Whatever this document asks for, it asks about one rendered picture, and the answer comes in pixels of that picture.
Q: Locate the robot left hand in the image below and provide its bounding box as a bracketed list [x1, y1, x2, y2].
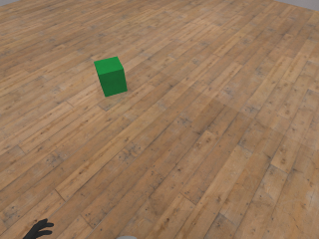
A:
[23, 218, 54, 239]

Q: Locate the carton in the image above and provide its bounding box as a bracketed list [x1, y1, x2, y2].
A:
[94, 57, 128, 97]

